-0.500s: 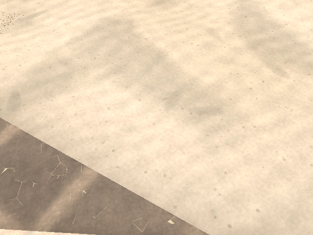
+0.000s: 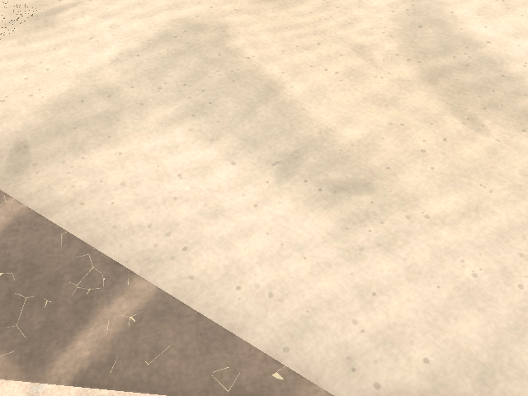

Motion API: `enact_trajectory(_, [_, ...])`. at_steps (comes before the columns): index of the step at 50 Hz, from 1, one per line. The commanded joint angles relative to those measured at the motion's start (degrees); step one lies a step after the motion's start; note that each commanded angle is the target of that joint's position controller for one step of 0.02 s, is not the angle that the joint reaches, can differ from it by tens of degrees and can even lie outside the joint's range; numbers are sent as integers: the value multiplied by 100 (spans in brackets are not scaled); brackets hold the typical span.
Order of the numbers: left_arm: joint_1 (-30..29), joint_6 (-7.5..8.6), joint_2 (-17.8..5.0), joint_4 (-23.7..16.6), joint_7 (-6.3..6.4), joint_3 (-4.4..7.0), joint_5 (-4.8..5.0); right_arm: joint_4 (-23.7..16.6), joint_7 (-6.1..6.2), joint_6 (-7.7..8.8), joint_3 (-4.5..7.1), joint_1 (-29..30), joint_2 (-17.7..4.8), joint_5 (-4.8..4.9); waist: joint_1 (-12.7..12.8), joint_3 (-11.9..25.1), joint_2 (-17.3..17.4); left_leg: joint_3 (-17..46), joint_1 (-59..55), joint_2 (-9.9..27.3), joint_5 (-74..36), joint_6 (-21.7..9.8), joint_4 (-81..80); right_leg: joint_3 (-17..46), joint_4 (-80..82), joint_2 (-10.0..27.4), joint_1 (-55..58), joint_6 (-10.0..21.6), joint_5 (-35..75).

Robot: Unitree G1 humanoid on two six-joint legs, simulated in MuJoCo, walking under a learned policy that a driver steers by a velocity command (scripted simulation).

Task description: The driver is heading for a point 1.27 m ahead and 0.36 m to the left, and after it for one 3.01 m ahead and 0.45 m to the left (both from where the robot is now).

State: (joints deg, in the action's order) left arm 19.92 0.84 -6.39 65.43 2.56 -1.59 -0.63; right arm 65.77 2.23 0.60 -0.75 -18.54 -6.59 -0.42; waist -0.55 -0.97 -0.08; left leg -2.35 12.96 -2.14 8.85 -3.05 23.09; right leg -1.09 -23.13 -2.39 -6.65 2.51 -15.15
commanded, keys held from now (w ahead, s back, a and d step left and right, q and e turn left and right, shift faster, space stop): w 0.58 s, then no key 0.42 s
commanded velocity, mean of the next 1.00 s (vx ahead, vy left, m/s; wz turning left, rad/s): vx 0.27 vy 0.00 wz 0.00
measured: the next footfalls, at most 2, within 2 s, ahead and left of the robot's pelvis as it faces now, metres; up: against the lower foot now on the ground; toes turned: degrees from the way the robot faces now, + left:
right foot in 0.76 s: +0.44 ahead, -0.02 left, +0.00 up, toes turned -3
left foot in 1.16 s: +0.40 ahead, +0.17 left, +0.00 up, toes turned +0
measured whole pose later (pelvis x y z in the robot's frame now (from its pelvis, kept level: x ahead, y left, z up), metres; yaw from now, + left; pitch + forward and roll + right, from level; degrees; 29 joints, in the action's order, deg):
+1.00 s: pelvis +0.33 +0.03 +0.00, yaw +0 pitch -2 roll +1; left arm 15.7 4.4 -9.5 59.3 -0.4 0.2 -1.1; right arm 59.0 1.7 -0.6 1.6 -13.9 -9.6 -1.2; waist 0.1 -4.8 1.0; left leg 1.3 24.0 0.9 22.5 -1.3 54.1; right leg -5.6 -21.7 -3.6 -14.8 6.7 -5.6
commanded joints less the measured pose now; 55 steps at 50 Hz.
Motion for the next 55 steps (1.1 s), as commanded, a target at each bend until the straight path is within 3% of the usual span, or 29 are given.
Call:
enact_trajectory(1, [577, 12, -351, 33, 13, 47, -8, 20, 15, 9, 51, -471, -356, -3, 17, -309, -22, 743, -264, 616, 220, -72, -377, 652, 595, 664, -590, 184, 24])
enact_trajectory(3, [671, -22, -553, 21, 0, 144, -29, -27, -3, -23, 123, -447, -485, -17, 57, -450, -157, 569, 42, 344, 1550, -177, -46, 737, 567, 561, -742, 360, -1468])
enact_trajectory(5, [854, -57, -697, -36, -24, 227, -36, -194, -60, -35, 161, -213, -473, -68, 208, -910, -375, 411, 919, 135, 2416, -247, 465, 1321, 874, 859, -824, 666, -2861])
enact_trajectory(7, [1128, -35, -901, 22, -14, 341, -37, -436, -137, 44, 124, 157, -222, -161, 354, -1206, -854, -132, 1671, 34, 1571, -167, 1554, 2343, 1530, 1707, -494, 1075, -3297])
enact_trajectory(9, [1099, 34, -962, -22, -27, 415, -87, -639, -200, 155, 193, 397, -400, -186, 359, -1196, -633, -30, 2135, 307, 1470, -172, 2168, 2565, 1666, 1996, -229, 1273, -2686])
enact_trajectory(13, [891, 189, -955, -118, -61, 470, -81, -843, -296, 314, 284, 443, -446, -68, 166, -1001, -516, -164, 1481, 301, 1321, -159, 1514, 1767, 1267, 1651, -256, 1086, -1386])
enact_trajectory(15, [590, 223, -983, -214, -73, 483, -24, -602, -304, 338, 322, -341, -337, -11, -266, -825, -406, -474, -223, -34, 780, -159, 657, 1188, 703, 1279, -1179, 894, -917])
enact_trajectory(16, [521, 277, -940, -266, -87, 466, -37, -373, -264, 352, 403, -1009, -456, -14, -536, -584, -169, -320, -1352, -99, 802, -179, 433, 870, 18, 1024, -1745, 750, -309])
enact_trajectory(17, [352, 348, -690, -406, -140, 395, -48, -220, -189, 390, 531, -1819, -881, -102, -886, -250, 851, 1181, -2204, 985, 1724, -372, -424, 133, -1722, 479, -2354, 489, -127])
enact_trajectory(18, [470, 384, -426, -632, -212, 343, -28, -117, -166, 348, 642, -2449, -1417, -75, -873, 30, 1976, 3765, -2662, 2334, 3034, -990, -1464, -409, -3461, -147, -3504, 269, -1441])
enact_trajectory(19, [84, 355, -857, -721, -264, 452, -195, -171, -148, 271, 555, -2015, -1087, -76, -619, -418, 953, 3868, -1996, 2406, 3279, -1113, -1482, 73, -4342, 253, -3770, 345, -1332])
enact_trajectory(20, [-177, 365, -746, -830, -332, 439, -184, -396, -173, 280, 512, -1413, -995, -104, -377, -708, 423, 3359, -1530, 2259, 2887, -1054, -1438, 217, -4542, 478, -3850, 390, -771])
enact_trajectory(22, [-204, 388, -625, -819, -410, 434, -127, -581, -179, 377, 441, -891, -848, -79, -57, -688, 104, 2315, -1034, 1815, 1565, -839, -1586, 255, -4208, 718, -3433, 308, 3])
enact_trajectory(24, [-95, 279, -629, -792, -439, 459, -141, -496, -137, 461, 346, -1008, -637, -56, 79, -567, 260, 1602, -1036, 1508, 272, -705, -1564, 88, -3951, 704, -3224, 172, 285])
enact_trajectory(27, [-589, 148, -607, -1008, -433, 470, -106, -332, -107, 512, 292, -1454, -650, -43, 64, -584, 375, 1007, -1223, 1366, -1436, -682, -1414, -152, -3559, 637, -3513, 75, 600])
enact_trajectory(31, [-1741, 157, -421, -1459, -423, 355, -33, -378, -92, 525, 175, -1385, -547, -35, -28, -868, 403, 317, -636, 1003, -3124, -491, -1248, -572, -1824, 328, -2853, 37, 1347])
enact_trajectory(33, [-1929, 153, -385, -1509, -403, 299, 13, -316, -75, 517, 159, -1465, -617, -32, -118, -777, 613, 105, -395, 858, -3957, -340, -962, -842, -1345, -1, -2030, 50, 1549])
enact_trajectory(34, [-1802, 161, -450, -1513, -398, 304, 13, -302, -61, 518, 164, -1458, -684, -20, -68, -645, 667, 110, -355, 881, -4298, -295, -776, -813, -1280, -102, -1599, 99, 1664])
enact_trajectory(37, [-22, 272, -895, -908, -293, 460, -25, -397, -4, 541, 201, -903, -893, 23, 746, 131, 790, 121, -629, 909, -5042, -146, 882, -391, -1009, -208, -125, 487, 1910])
enact_trajectory(38, [542, 361, -1066, -729, -262, 515, -102, -414, -7, 535, 207, -796, -898, 93, 1052, 319, 560, 90, -533, 736, -4063, -102, 1944, -133, -245, 115, 468, 578, 2738])
enact_trajectory(39, [1061, 428, -1585, -636, -243, 625, -204, -510, 0, 502, 157, -1145, -582, 166, 977, 1013, -489, -253, 224, 183, -836, 23, 4031, 950, -659, 1559, 1645, 986, 5797])
enact_trajectory(40, [809, 381, -1518, -729, -310, 587, 17, -268, -15, 364, 104, -2463, -181, 394, 341, 2316, -1146, 168, 1246, -362, 2843, 163, 5814, 2755, -646, 2806, 2792, 2054, 6416])
enact_trajectory(41, [276, 312, -1302, -965, -370, 579, 161, -168, 6, 296, 227, -2115, -657, 130, 362, 1820, -223, 578, 1297, -108, 2250, 103, 5817, 2544, -177, 2511, 1711, 2024, 5342])
enact_trajectory(42, [-318, 315, -1118, -1040, -368, 494, 118, -374, -28, 275, 248, -1432, -638, 16, 258, 893, -313, 515, 1543, 11, 1906, 147, 5680, 2161, 259, 2312, 843, 1901, 4303])
enact_trajectory(44, [-718, 360, -725, -1077, -294, 351, 70, -536, -72, 134, 287, -795, -629, -133, 5, 138, -83, 544, 1213, 367, 1546, 183, 4745, 1400, 792, 1888, -473, 1452, 3558])
enact_trajectory(46, [-567, 426, -633, -945, -292, 269, -19, -417, -86, -95, 252, -976, -355, -134, -199, 129, -100, 418, 346, 347, 1401, 205, 3987, 898, 937, 1602, -1195, 1190, 3612])
enact_trajectory(48, [-514, 469, -746, -879, -285, 224, -56, -416, -58, -231, 235, -953, -271, -89, -328, 177, -278, 330, 42, 295, 1314, 183, 3240, 563, 981, 1391, -1343, 1056, 3558])
enact_trajectory(52, [-290, 328, -942, -817, -278, 207, -60, -496, -32, -355, 212, -365, -447, -55, -124, 199, -629, 163, -61, 265, 1079, 206, 2034, 604, 1193, 1255, -1236, 882, 1438])
enact_trajectory(55, [-300, 162, -960, -799, -251, 206, 0, -512, -44, -348, 176, -90, -477, -30, -67, -52, -560, 113, -222, 269, 895, 248, 1222, 902, 1353, 1268, -1355, 814, -225])
Over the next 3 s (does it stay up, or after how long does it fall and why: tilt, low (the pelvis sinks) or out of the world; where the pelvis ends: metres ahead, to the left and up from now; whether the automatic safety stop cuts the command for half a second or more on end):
stays up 0.84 0.08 -0.18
